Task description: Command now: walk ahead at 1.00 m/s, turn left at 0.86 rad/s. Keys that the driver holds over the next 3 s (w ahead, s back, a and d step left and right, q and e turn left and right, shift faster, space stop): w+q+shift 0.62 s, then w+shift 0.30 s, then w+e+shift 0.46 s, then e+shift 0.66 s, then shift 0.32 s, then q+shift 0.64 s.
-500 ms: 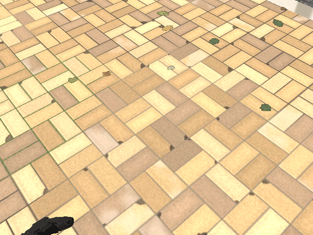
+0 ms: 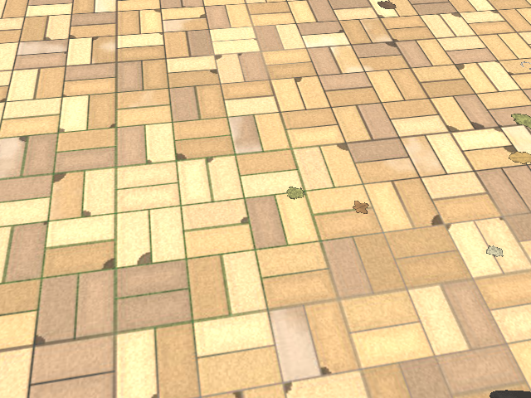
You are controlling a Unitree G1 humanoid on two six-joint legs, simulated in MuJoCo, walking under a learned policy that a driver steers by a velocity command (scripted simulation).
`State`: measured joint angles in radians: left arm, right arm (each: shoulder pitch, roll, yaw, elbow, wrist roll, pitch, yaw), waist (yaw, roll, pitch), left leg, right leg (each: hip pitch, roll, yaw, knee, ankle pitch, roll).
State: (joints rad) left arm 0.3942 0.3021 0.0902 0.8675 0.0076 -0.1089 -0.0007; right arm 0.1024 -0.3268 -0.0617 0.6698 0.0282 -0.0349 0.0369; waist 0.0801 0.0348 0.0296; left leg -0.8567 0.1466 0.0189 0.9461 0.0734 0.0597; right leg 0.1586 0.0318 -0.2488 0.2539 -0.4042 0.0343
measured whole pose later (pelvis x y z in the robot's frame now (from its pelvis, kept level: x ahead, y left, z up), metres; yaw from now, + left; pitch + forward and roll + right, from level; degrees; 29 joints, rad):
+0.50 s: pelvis +0.47 +0.05 +0.00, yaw +29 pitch +1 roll -1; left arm -0.07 0.27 0.03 0.54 -0.03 -0.14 -0.01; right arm 0.43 -0.27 -0.07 0.73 0.04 -0.06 -0.02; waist -0.12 -0.03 0.04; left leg 0.03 -0.13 -0.31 0.47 -0.48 0.10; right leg -0.59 -0.01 0.15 0.49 0.05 0.06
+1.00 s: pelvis +0.83 +0.27 -0.01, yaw +45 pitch +2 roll +0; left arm 0.57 0.23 0.01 0.93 -0.01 -0.09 -0.01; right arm -0.06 -0.23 0.00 0.53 0.02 -0.08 0.07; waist 0.13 0.01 0.04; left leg -0.70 0.01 0.03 0.65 -0.04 0.12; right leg 0.30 -0.03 -0.10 0.17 -0.46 0.02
